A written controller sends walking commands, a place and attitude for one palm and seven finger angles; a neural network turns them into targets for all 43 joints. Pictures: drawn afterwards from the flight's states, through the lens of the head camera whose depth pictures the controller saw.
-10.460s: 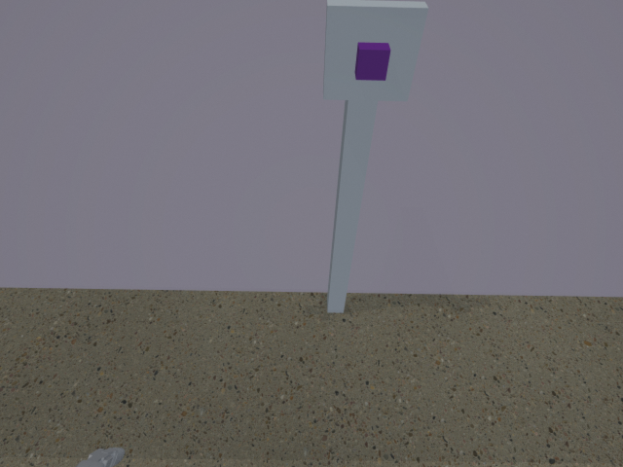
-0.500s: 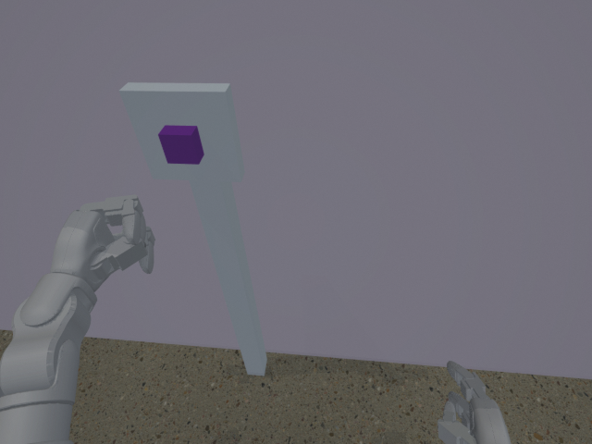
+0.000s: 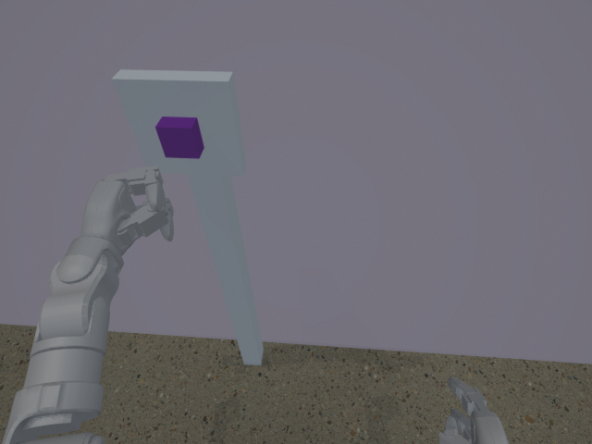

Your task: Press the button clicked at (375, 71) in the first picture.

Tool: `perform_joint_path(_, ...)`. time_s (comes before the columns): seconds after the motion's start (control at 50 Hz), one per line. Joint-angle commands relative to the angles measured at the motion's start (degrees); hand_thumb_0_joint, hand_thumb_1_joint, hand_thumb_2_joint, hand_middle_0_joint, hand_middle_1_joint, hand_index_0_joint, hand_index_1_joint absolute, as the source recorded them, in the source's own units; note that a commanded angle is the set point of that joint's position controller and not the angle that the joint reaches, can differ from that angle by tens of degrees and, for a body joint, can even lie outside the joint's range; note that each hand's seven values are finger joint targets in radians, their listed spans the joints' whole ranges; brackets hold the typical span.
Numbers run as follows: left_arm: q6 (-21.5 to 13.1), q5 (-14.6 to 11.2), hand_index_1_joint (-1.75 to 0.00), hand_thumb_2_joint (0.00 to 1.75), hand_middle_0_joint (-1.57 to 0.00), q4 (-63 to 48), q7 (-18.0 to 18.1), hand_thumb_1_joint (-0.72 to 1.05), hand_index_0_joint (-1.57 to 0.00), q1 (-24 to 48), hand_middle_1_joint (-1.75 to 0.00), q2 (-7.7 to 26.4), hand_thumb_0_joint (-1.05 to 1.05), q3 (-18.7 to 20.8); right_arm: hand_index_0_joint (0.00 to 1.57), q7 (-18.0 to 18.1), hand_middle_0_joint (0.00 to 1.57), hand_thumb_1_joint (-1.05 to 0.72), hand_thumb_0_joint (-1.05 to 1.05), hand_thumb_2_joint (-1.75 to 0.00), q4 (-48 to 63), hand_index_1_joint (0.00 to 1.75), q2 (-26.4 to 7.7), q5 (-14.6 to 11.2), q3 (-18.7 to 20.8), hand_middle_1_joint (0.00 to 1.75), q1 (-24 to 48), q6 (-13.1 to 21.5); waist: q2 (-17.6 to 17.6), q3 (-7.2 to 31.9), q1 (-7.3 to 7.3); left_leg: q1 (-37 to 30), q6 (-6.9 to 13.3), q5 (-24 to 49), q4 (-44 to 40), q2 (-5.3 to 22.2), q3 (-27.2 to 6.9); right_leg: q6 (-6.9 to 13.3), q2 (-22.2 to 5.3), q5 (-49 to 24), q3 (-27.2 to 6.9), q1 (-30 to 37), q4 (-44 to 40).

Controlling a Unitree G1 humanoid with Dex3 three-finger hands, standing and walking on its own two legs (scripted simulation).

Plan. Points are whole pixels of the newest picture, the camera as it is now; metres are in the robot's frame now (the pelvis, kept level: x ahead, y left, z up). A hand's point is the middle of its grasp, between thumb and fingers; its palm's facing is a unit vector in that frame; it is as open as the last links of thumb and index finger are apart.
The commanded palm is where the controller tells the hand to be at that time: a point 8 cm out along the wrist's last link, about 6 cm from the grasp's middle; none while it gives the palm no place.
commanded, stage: aim a knuckle at the button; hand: left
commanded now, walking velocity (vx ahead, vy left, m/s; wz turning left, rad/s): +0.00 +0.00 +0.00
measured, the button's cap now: (181, 136) +0.49 +0.20 +0.18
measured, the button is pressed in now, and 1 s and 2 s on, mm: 0 0 13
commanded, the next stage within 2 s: press the button with the knuckle in 0.98 s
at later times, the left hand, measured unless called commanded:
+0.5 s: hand (182, 193) +0.40 +0.19 +0.15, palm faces +0.01 -1.00 -0.01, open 3.1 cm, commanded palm +0.36 +0.24 +0.15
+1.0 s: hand (183, 192) +0.40 +0.18 +0.16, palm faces +0.01 -1.00 -0.01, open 3.1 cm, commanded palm +0.36 +0.24 +0.15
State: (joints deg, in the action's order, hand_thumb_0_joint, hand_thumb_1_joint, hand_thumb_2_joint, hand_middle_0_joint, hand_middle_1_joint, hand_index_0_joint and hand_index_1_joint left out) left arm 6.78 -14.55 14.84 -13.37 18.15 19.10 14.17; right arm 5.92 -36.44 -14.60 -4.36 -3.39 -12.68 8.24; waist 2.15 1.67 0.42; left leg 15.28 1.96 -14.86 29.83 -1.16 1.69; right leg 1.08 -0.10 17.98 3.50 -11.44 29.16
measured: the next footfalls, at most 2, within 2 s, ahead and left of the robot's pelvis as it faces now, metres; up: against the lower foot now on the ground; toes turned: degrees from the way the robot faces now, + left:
none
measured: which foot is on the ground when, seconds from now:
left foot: down 0.00-1.00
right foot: down 0.00-1.00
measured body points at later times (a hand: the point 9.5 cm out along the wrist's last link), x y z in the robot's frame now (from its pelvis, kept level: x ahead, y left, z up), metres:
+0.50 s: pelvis +0.00 +0.00 +0.00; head +0.01 -0.01 +0.45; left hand +0.39 +0.24 +0.16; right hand +0.12 -0.26 -0.10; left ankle +0.01 +0.10 -0.74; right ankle -0.03 -0.10 -0.74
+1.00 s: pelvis +0.00 -0.01 +0.00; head +0.00 -0.02 +0.45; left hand +0.39 +0.24 +0.16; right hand +0.14 -0.26 -0.10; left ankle +0.01 +0.10 -0.74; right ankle -0.03 -0.11 -0.74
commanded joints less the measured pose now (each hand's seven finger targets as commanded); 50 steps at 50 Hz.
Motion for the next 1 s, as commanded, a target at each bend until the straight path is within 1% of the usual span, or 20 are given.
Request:
perform_joint_path(0.0, -3.79, -0.04, -1.5, 0.9, -1.3, -9.96, 1.45, 0.9, -1.3, 22.1, -1.5, 10.63, 0.0, 3.5, 0.2, -0.11, 0.2, -0.9, 0.0, -0.9, 8.39, 0.3, -7.26, 0.13, 2.96, 0.3, 4.61, 2.21, -0.15, 14.05, -0.52, -12.3, -0.14, 17.04, -2.41, 1.74, -4.46, 0.67, 0.14, -17.87, -0.89, -2.75, -2.91)
perform_joint_path(0.02, -3.69, 0.11, -1.5, 0.9, -1.3, -8.3, 1.92, 0.9, -1.3, 21.28, -1.5, 11.41, 0.0, 4.39, 0.2, -0.26, 0.2, -0.9, 0.0, -0.9, 8.3, 0.3, -7.44, 0.25, 2.96, 0.3, 4.27, 1.81, -2.13, 13.7, -0.14, -11.07, -0.07, 16.8, -2.5, 1.81, -4.5, 0.67, 0.33, -17.56, -0.83, -2.32, -3.08)
perform_joint_path(0.06, -4.09, 0.66, -1.5, 0.9, -1.3, -9.32, 2.64, 0.9, -1.3, 25.09, -1.5, 9.86, 0.0, 2.57, 0.2, -0.44, 0.2, -0.9, 0.0, -0.9, 8.51, 0.3, -7.18, 0.21, 2.97, 0.3, 4.41, 1.24, 0.43, 14.25, -0.73, -12.2, -0.31, 17.55, -2.6, 1.9, -4.55, 0.75, 0.14, -17.6, -0.92, -2.95, -2.79)
perform_joint_path(0.12, -4.75, 1.08, -1.5, 0.9, -1.3, -6.73, 3.79, 0.9, -1.3, 25.39, -1.5, 12.26, 0.0, 4.78, 0.2, -0.5, 0.2, -0.9, 0.0, -0.9, 8.1, 0.3, -7.59, 0.42, 3.21, 0.3, 3.54, 0.37, -2.57, 14.73, -0.57, -11.12, -0.09, 16.9, -2.53, 2.02, -4.22, 0.67, 0.39, -17.35, -1.11, -2.1, -3.13)
perform_joint_path(0.18, -5.69, 1.56, -1.5, 0.9, -1.3, -6.53, 4.03, 0.9, -1.3, 29.37, -1.5, 10.3, 0.0, 2.68, 0.2, -0.64, 0.2, -0.9, 0.0, -0.9, 8.01, 0.3, -7.34, 0.39, 3.38, 0.3, 2.95, -0.09, 1.11, 15.77, -1.37, -13.07, -0.31, 18.67, -2.16, 2.12, -4.21, 0.76, 0.28, -18.18, -1.35, -3.2, -2.77)
perform_joint_path(0.22, -5.98, 1.74, -1.5, 0.9, -1.3, -3.27, 4.2, 0.9, -1.3, 30.15, -1.5, 11.51, 0.0, 3.47, 0.2, -0.6, 0.2, -0.9, 0.0, -0.9, 7.29, 0.3, -7.75, 0.56, 3.37, 0.3, 1.99, -0.76, -1.7, 14.74, -1.58, -11.46, -0.15, 17.46, -2.22, 2.12, -4.23, 0.73, 0.48, -17.62, -1.24, -2.94, -3.18)
perform_joint_path(0.26, -6.24, 1.85, -1.5, 0.9, -1.3, -0.76, 3.88, 0.9, -1.3, 31.76, -1.5, 12.13, 0.0, 3.76, 0.2, -0.43, 0.2, -0.9, 0.0, -0.9, 7.15, 0.3, -7.92, 0.4, 3.51, 0.3, 1.53, -1.26, -0.97, 14.94, -1.95, -11.17, -0.04, 17.24, -2.17, 2.01, -3.79, 0.71, 0.41, -18.15, -1.61, -2.96, -3.13)
perform_joint_path(0.38, -7.81, 1.33, -1.5, 0.9, -1.3, -0.38, 2.69, 0.9, -1.3, 29.29, -1.5, 11.35, 0.0, 3.73, 0.2, -0.89, 0.2, -0.9, 0.0, -0.9, 8.23, 0.3, -7.81, 0.3, 3.86, 0.3, 1.09, -1.63, 0.24, 16.45, -1.17, -11.4, 0.08, 18.57, -1.83, 1.82, -3.47, 0.81, 0.47, -20.02, -1.7, -1.61, -2.87)
perform_joint_path(0.42, -7.91, 0.99, -1.5, 0.9, -1.3, 1.05, 2.41, 0.9, -1.3, 27.96, -1.5, 13.37, 0.0, 5.57, 0.2, -0.81, 0.2, -0.9, 0.0, -0.9, 8.01, 0.3, -8.28, 0.34, 4.02, 0.3, 0.48, -1.94, -3.53, 15.79, -1.0, -9.69, 0.45, 17.98, -1.9, 1.87, -3.19, 0.63, 0.66, -20.61, -1.69, -0.65, -3.12)
perform_joint_path(0.46, -7.84, 1.08, -1.5, 0.9, -1.3, 0.71, 2.13, 0.9, -1.3, 28.22, -1.5, 15.14, 0.0, 6.89, 0.2, -0.72, 0.2, -0.9, 0.0, -0.9, 8.28, 0.3, -8.29, 0.14, 4.03, 0.3, 0.64, -2.18, -1.49, 15.13, -1.0, -9.04, 0.53, 16.9, -2.11, 1.62, -2.54, 0.55, 0.45, -20.86, -2.19, -0.47, -3.23)
perform_joint_path(0.48, -8.25, 1.23, -1.5, 0.9, -1.3, -1.39, 2.01, 0.9, -1.3, 29.53, -1.5, 14.22, 0.0, 5.77, 0.2, -0.78, 0.2, -0.9, 0.0, -0.9, 8.64, 0.3, -8.02, 0.09, 4.01, 0.3, 0.88, -2.11, 0.23, 15.73, -1.12, -9.74, 0.39, 17.33, -2.17, 1.58, -2.74, 0.68, 0.42, -20.72, -2.02, -0.53, -2.98)
perform_joint_path(0.54, -8.88, 0.74, -1.5, 0.9, -1.3, -3.49, 1.87, 0.9, -1.3, 26.48, -1.5, 14.34, 0.0, 6.86, 0.2, -0.97, 0.2, -0.9, 0.0, -0.9, 9.09, 0.3, -7.93, 0.25, 4.29, 0.3, 1.14, -1.7, -0.19, 17.34, -0.59, -10.9, 0.59, 18.9, -1.66, 1.61, -2.6, 0.63, 0.51, -22.53, -2.2, 0.46, -2.92)
perform_joint_path(0.64, -8.1, 0.15, -1.5, 0.9, -1.3, -2.9, 1.01, 0.9, -1.3, 28.91, -1.5, 11.43, 0.0, 3.33, 0.2, -0.49, 0.2, -0.9, 0.0, -0.9, 8.43, 0.3, -7.96, -0.29, 3.97, 0.3, 1.62, -1.56, -0.93, 12.83, -2.32, -9.7, 0.7, 13.78, -2.17, 1.52, -2.63, 0.35, 0.61, -18.21, -2.11, -2.83, -4.01)
perform_joint_path(0.66, -7.69, 0.14, -1.5, 0.9, -1.3, -1.52, 1.23, 0.9, -1.3, 27.93, -1.5, 12.66, 0.0, 4.68, 0.2, -0.35, 0.2, -0.9, 0.0, -0.9, 8.34, 0.3, -8.16, -0.25, 4.07, 0.3, 1.51, -1.54, -1.69, 12.46, -1.97, -9.33, 0.77, 12.89, -2.26, 1.55, -2.79, 0.36, 0.7, -17.24, -2.1, -3.25, -4.15)
perform_joint_path(0.7, -7.49, 0.3, -1.5, 0.9, -1.3, -1.1, 1.33, 0.9, -1.3, 30.46, -1.5, 11.76, 0.0, 3.23, 0.2, -0.16, 0.2, -0.9, 0.0, -0.9, 8.11, 0.3, -8.07, -0.31, 3.78, 0.3, 1.81, -1.59, -0.64, 11.86, -2.51, -9.16, 0.73, 11.45, -2.29, 1.34, -2.97, 0.36, 0.57, -15.62, -2.23, -4.23, -4.38)
perform_joint_path(0.74, -7.63, 0.43, -1.5, 0.9, -1.3, -0.18, 1.67, 0.9, -1.3, 31.24, -1.5, 13.17, 0.0, 4.4, 0.2, -0.09, 0.2, -0.9, 0.0, -0.9, 8.0, 0.3, -8.26, -0.16, 3.76, 0.3, 1.65, -1.69, -2.55, 12.93, -2.4, -8.82, 0.91, 10.91, -2.14, 1.32, -2.94, 0.26, 0.48, -15.27, -2.44, -3.6, -4.39)
perform_joint_path(0.8, -8.39, 0.84, -1.5, 0.9, -1.3, 0.9, 1.58, 0.9, -1.3, 35.11, -1.5, 13.2, 0.0, 3.53, 0.2, 0.07, 0.2, -0.9, 0.0, -0.9, 7.67, 0.3, -7.98, -0.21, 3.49, 0.3, 1.73, -1.82, -0.7, 13.35, -3.03, -9.14, 0.85, 11.02, -1.71, 1.15, -2.86, 0.29, 0.36, -15.43, -2.72, -3.96, -4.23)
perform_joint_path(0.9, -9.52, 0.9, -1.5, 0.9, -1.3, 3.5, 1.39, 0.9, -1.3, 33.67, -1.5, 14.18, 0.0, 4.85, 0.2, -0.14, 0.2, -0.9, 0.0, -0.9, 8.1, 0.3, -7.9, -0.04, 3.46, 0.3, 1.54, -1.86, -0.29, 16.13, -2.1, -9.29, 0.79, 12.94, -1.05, 1.04, -2.59, 0.35, 0.21, -18.21, -2.9, -2.09, -3.32)
perform_joint_path(0.94, -9.46, 0.78, -1.5, 0.9, -1.3, 5.08, 1.16, 0.9, -1.3, 32.19, -1.5, 15.51, 0.0, 6.24, 0.2, -0.32, 0.2, -0.9, 0.0, -0.9, 8.23, 0.3, -8.13, -0.07, 3.52, 0.3, 1.11, -2.08, -2.35, 15.83, -1.68, -7.81, 0.86, 13.28, -1.07, 1.08, -2.54, 0.25, 0.14, -19.44, -2.8, -1.05, -3.06)
perform_joint_path(0.98, -9.17, 0.69, -1.5, 0.9, -1.3, 4.79, 0.72, 0.9, -1.3, 31.22, -1.5, 13.93, 0.0, 4.91, 0.2, -0.47, 0.2, -0.9, 0.0, -0.9, 8.72, 0.3, -8.03, -0.23, 3.53, 0.3, 1.25, -2.24, -1.5, 15.31, -1.69, -7.88, 0.86, 13.79, -1.02, 0.97, -2.25, 0.19, 0.12, -20.36, -2.75, -1.47, -2.98)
